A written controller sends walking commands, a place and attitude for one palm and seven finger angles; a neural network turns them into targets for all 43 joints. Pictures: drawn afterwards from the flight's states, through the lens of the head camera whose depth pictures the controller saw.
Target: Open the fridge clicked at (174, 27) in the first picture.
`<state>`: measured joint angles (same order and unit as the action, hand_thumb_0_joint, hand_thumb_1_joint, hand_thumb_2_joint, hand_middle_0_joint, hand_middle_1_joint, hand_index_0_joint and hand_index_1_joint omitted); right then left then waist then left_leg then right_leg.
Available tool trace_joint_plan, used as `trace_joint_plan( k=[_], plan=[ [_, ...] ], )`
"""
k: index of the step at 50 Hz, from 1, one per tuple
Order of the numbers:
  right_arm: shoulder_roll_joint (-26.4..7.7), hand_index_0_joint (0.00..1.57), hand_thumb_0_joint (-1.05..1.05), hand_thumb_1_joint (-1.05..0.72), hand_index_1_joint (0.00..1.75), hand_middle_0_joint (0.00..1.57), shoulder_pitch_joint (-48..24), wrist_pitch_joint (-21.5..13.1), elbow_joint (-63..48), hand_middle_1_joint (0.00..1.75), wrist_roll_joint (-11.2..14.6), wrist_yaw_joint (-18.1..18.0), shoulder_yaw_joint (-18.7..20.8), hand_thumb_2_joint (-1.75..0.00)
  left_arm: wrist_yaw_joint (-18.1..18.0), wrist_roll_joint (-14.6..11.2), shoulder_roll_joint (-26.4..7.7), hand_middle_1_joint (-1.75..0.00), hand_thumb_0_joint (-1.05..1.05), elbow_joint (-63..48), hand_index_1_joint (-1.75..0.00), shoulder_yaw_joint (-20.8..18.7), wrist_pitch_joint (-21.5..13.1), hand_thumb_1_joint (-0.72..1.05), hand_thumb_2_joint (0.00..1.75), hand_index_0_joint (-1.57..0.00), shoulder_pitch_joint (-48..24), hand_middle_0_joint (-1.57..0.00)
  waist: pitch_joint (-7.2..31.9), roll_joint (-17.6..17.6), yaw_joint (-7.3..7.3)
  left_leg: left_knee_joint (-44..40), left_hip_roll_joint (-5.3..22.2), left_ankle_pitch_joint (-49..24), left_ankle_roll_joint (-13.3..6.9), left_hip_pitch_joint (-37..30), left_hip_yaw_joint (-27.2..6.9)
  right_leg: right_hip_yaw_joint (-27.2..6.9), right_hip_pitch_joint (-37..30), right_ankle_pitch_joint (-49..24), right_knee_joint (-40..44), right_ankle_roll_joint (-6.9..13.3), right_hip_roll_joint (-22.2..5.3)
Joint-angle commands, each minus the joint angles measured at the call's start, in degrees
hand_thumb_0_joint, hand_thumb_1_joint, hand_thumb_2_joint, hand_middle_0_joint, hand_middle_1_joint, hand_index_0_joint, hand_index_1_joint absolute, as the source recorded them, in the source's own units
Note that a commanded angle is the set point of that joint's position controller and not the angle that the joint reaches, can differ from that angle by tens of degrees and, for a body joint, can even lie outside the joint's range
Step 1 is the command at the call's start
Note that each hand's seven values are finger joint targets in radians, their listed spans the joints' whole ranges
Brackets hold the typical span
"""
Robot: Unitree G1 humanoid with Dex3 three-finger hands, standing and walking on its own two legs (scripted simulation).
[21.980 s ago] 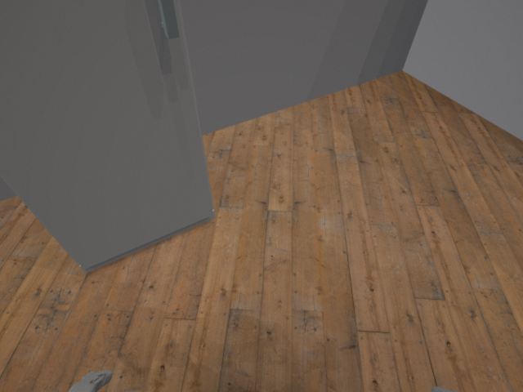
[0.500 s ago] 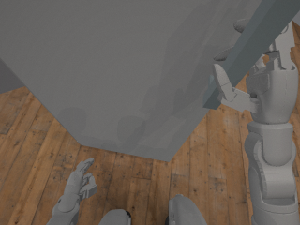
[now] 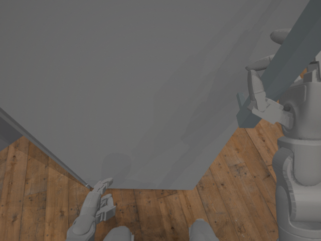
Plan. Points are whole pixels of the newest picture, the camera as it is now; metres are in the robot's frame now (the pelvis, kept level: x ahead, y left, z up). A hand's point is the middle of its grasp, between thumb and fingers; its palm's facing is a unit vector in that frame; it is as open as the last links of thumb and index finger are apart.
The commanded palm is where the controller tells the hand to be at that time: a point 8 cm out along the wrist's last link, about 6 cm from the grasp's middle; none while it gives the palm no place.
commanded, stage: walk backward, drawing the door open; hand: right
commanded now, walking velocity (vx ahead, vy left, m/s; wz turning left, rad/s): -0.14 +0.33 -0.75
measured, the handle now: (281, 51) +0.34 -0.14 +0.30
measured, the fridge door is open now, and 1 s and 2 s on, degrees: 50 72 66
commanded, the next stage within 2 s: stop walking and hold the door back in 0.62 s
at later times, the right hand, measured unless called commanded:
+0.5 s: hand (257, 162) +0.21 -0.09 +0.25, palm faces +0.43 +0.89 -0.15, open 7.4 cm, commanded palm +0.16 -0.13 +0.24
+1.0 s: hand out of the picture +0.12 -0.06 +0.25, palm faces +0.59 +0.80 -0.12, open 7.5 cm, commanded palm +0.10 -0.09 +0.23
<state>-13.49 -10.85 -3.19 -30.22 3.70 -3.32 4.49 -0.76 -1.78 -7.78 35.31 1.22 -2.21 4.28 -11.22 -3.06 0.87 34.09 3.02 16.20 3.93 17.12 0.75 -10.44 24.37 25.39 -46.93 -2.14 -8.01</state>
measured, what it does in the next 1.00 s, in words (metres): steps to the left, turning right: right foot, then left foot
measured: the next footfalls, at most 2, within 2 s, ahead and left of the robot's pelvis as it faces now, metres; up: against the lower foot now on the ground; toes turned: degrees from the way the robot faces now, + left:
right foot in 0.20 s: +0.02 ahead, -0.03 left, +0.00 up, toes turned -18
left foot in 0.56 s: +0.09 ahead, +0.33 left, +0.00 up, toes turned -19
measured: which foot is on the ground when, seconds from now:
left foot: down 0.00-0.20, up 0.22-0.54, down 0.56-0.86, up 0.88-1.00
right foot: up 0.00-0.18, down 0.20-0.56, up 0.58-0.82, down 0.84-1.00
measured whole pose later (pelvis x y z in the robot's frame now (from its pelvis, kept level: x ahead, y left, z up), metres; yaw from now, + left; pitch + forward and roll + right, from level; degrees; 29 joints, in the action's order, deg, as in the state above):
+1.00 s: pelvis -0.08 +0.23 +0.02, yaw -32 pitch -4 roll +4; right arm -14.7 -18.6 -4.5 -9.5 2.9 -5.2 0.2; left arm -3.7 -1.4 -12.4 37.0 1.1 -2.4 8.9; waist -5.5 -1.4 1.9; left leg 50.3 0.6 24.1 1.8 20.6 1.0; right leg 1.3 14.5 12.5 -30.5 5.6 1.0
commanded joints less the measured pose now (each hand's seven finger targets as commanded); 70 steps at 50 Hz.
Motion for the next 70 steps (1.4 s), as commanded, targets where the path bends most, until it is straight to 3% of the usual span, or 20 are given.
trace_joint_plan(
  k=[1, 8, 10, 11, 14, 18, 24, 26, 28, 32, 36, 40, 41, 43, 53, 59, 62, 63, 67, 70],
  plan=[
    [-11.35, 0.45, 0.00, -0.90, 1.40, 0.45, -12.19, -6.01, -19.56, 1.40, -0.97, -1.47, 7.41, -0.90, -2.64, 0.63, -6.33, -0.30, 0.00, -8.51, -0.30, -4.40, -3.31, 0.90, 0.90, -0.20, -7.48, -0.20, 24.12, 18.49, -0.45, -12.33, 18.38, -25.27, -14.33, -13.95, -9.39, 8.95, 7.47, 12.78, -29.57, 1.06, 5.78],
    [-5.72, 0.45, 0.00, -0.90, 1.40, 0.45, -9.77, -7.16, -20.07, 1.40, 0.51, -1.00, 2.39, -0.90, -3.56, 1.68, -6.92, -0.30, 0.00, -9.97, -0.30, -4.35, -1.69, 0.90, 0.90, -0.20, -3.16, -0.20, 24.49, 7.34, -4.30, 6.17, 8.56, -21.50, -9.57, -2.41, 8.44, 16.30, -18.56, -10.99, 21.23, 1.01, 5.73],
    [-3.94, 0.45, 0.00, -0.90, 1.40, 0.45, -12.13, -8.25, -20.88, 1.40, -0.54, -0.16, -0.50, -0.90, -2.82, 2.50, -10.75, -0.30, 0.00, -10.76, -0.30, -5.93, -2.93, 0.90, 0.90, -0.20, -2.27, -0.20, 25.59, -11.31, -2.70, 29.35, -1.73, 16.63, -3.52, 21.88, 2.78, -25.08, -36.39, -46.86, 30.52, 10.18, -21.85],
    [-6.25, 0.45, 0.00, -0.90, 1.40, 0.45, -11.75, -8.60, -16.79, 1.40, -2.82, -0.26, 1.10, -0.90, -2.35, 2.84, -10.65, -0.30, 0.00, -10.17, -0.30, -5.73, -2.69, 0.90, 0.90, -0.20, -0.93, -0.20, 25.85, -6.44, -3.18, 36.49, -0.88, 16.82, -2.74, 22.49, -3.14, -30.17, -36.93, -55.48, 28.53, 15.20, -26.27],
    [-10.05, 0.45, 0.00, -0.90, 1.40, 0.45, -14.73, -7.79, -22.55, 1.40, -1.90, 0.27, 4.82, -0.90, -2.39, 2.10, -9.89, -0.30, 0.00, -8.77, -0.30, -5.48, -3.88, 0.90, 0.90, -0.20, -4.60, -0.20, 21.59, -1.27, -2.10, 35.67, 0.59, 7.23, -1.64, 21.33, -8.11, -18.12, -25.19, -35.12, 28.02, 13.82, -19.21],
    [-5.60, 0.45, 0.00, -0.90, 1.40, 0.45, -9.42, -5.30, -17.55, 1.40, -1.01, -0.14, 2.68, -0.90, -1.78, 1.26, -9.62, -0.30, 0.00, -7.12, -0.30, -5.44, -4.17, 0.90, 0.90, -0.20, -1.62, -0.20, 24.28, -10.01, -1.08, 18.67, -2.67, 0.79, -1.23, 7.26, -2.20, 1.46, -21.98, -30.67, 26.77, 7.04, -7.91],
    [-9.39, 0.45, 0.00, -0.90, 1.40, 0.45, -8.14, -5.62, -14.28, 1.40, 0.15, -2.24, 8.41, -0.90, -1.68, 0.47, -9.24, -0.30, 0.00, -9.32, -0.30, -3.96, -5.43, 0.90, 0.90, -0.20, -1.92, -0.20, 25.18, -13.53, -0.72, -4.79, -5.78, 4.20, -0.35, -6.25, 2.61, -0.07, -17.97, -31.73, 21.84, 7.87, -6.48],
    [-12.95, 0.45, 0.00, -0.90, 1.40, 0.45, -7.21, -6.07, -13.98, 1.40, -0.13, -2.70, 11.53, -0.90, -1.82, 0.04, -8.26, -0.30, 0.00, -8.83, -0.30, -3.76, -5.63, 0.90, 0.90, -0.20, 0.16, -0.20, 25.84, -3.00, -1.00, -18.79, -3.43, -10.72, -0.24, -11.79, 2.10, 5.37, -17.03, -24.19, 12.63, 3.67, 1.02],
    [-20.05, 0.45, 0.00, -0.90, 1.40, 0.45, -4.67, -5.92, -12.65, 1.40, -0.04, -3.11, 17.03, -0.90, -2.49, 0.35, -6.34, -0.30, 0.00, -10.63, -0.30, -2.97, -4.86, 0.90, 0.90, -0.20, -3.20, -0.20, 24.43, 23.79, 0.32, -16.31, 15.46, -37.49, -9.10, -12.28, -14.20, 9.53, 1.56, 11.26, -13.71, 0.69, 11.41],
    [-18.57, 0.45, 0.00, -0.90, 1.40, 0.45, -1.67, -6.57, -14.73, 1.40, 0.89, -4.02, 19.79, -0.90, -3.02, 0.59, -7.26, -0.30, 0.00, -9.41, -0.30, -2.62, -3.81, 0.90, 0.90, -0.20, -4.62, -0.20, 23.54, 19.98, -0.58, -10.25, 17.09, -40.33, -14.38, -15.09, -7.36, 7.17, 8.33, 7.99, -27.18, -0.06, 7.39],
    [-16.67, 0.45, 0.00, -0.90, 1.40, 0.45, 1.19, -7.58, -13.88, 1.40, 1.34, -4.53, 18.98, -0.90, -3.97, 1.31, -6.75, -0.30, 0.00, -10.08, -0.30, -1.82, -1.75, 0.90, 0.90, -0.20, -5.57, -0.20, 22.15, 13.94, -0.81, -8.39, 14.59, -38.40, -12.45, -13.71, 2.13, 14.16, 0.37, 5.56, -5.39, 0.64, 7.12],
    [-10.97, 0.45, 0.00, -0.90, 1.40, 0.45, -9.40, -6.25, -3.76, 1.40, 0.20, -4.66, 10.58, -0.90, -4.43, 1.51, -8.74, -0.30, 0.00, -8.79, -0.30, -2.27, -1.67, 0.90, 0.90, -0.20, -0.79, -0.20, 25.28, 11.37, -1.79, -4.40, 13.19, -33.17, -8.93, -10.35, -1.78, 13.26, -11.15, -8.62, 17.21, 1.79, 8.46],
    [-9.63, 0.45, 0.00, -0.90, 1.40, 0.45, -13.66, -6.64, -3.90, 1.40, 0.68, -4.51, 7.71, -0.90, -4.73, 1.11, -9.78, -0.30, 0.00, -9.23, -0.30, -2.85, -1.76, 0.90, 0.90, -0.20, -0.72, -0.20, 24.93, 7.62, -2.60, -0.64, 10.71, -28.62, -6.79, -7.98, -0.43, 12.60, -17.14, -16.03, 23.42, 2.08, 6.64],
    [-5.60, 0.45, 0.00, -0.90, 1.40, 0.45, -20.14, -6.92, -1.70, 1.40, 0.60, -4.23, 1.30, -0.90, -3.89, 0.37, -12.49, -0.30, 0.00, -10.45, -0.30, -2.95, -2.22, 0.90, 0.90, -0.20, -0.78, -0.20, 25.14, -12.54, -0.71, 11.14, -0.25, 6.42, -1.38, 4.97, 2.99, -8.14, -24.12, -52.90, 24.36, 10.68, -11.58],
    [-0.96, 0.45, 0.00, -0.90, 1.40, 0.45, -47.52, -3.69, 24.18, 1.40, -0.88, -2.52, -7.10, -0.90, -3.54, 0.32, -10.31, -0.30, 0.00, -3.73, -0.30, -0.36, -2.58, 0.90, 0.90, -0.20, -1.71, -0.20, 21.60, -5.23, -1.30, 12.40, -3.54, 4.96, -2.34, 0.14, 0.91, -2.41, -12.76, 6.67, 37.45, 8.84, -4.71],
    [-3.16, 0.45, 0.00, -0.90, 1.40, 0.45, -57.91, -3.36, 37.76, 1.40, -0.29, -3.19, -4.99, -0.90, -4.40, 1.16, -10.26, -0.30, 0.00, -1.62, -0.30, -0.21, -2.86, 0.90, 0.90, -0.20, -0.82, -0.20, 27.76, -5.22, -0.02, -8.78, -5.07, 8.83, -5.41, -13.24, 4.71, 0.02, -11.69, 10.24, 33.18, 6.21, -1.95],
    [-8.54, 0.45, 0.00, -0.90, 1.40, 0.45, -58.59, -3.14, 46.19, 1.40, -0.36, -2.75, -0.45, -0.90, -4.93, 1.87, -9.89, -0.30, 0.00, -1.28, -0.30, -1.25, -1.31, 0.90, 0.90, -0.20, 0.42, -0.20, 20.66, 17.59, 0.54, -24.90, 14.51, 23.28, -15.76, -13.33, -26.66, 9.26, 4.94, -2.06, 2.99, 1.77, 7.99],
    [-9.36, 0.45, 0.00, -0.90, 1.40, 0.45, -61.93, -3.97, 48.36, 1.40, 0.25, -2.70, 1.25, -0.90, -5.14, 1.94, -11.30, -0.30, 0.00, -0.84, -0.30, -1.85, -1.30, 0.90, 0.90, -0.20, -0.09, -0.20, 16.55, 16.39, 1.18, -26.18, 18.76, 18.38, -17.73, -11.59, -29.79, 8.40, 10.38, -1.75, -7.83, 0.84, 8.28],
    [-10.54, 0.45, 0.00, -0.90, 1.40, 0.45, -66.59, -5.59, 55.62, 1.40, -0.30, -2.32, 2.48, -0.90, -5.39, 0.35, -11.58, -0.30, 0.00, 0.43, -0.30, -1.95, -2.86, 0.90, 0.90, -0.20, 1.93, -0.20, 20.85, 17.06, 0.15, -16.16, 12.35, -2.15, -11.62, -16.16, -11.31, 9.36, 6.10, -4.65, -0.49, 2.23, 6.06],
    [-9.36, 0.45, 0.00, -0.90, 1.40, 0.45, -66.57, -6.80, 59.32, 1.40, -0.40, -2.14, 2.19, -0.90, -6.05, 0.59, -11.79, -0.30, 0.00, 2.15, -0.30, -2.37, -2.89, 0.90, 0.90, -0.20, 4.06, -0.20, 20.53, 12.84, -1.00, -11.55, 8.77, 7.71, -9.46, -1.48, -4.14, 15.69, -15.31, -8.12, 17.06, 2.81, 7.56]
  ],
)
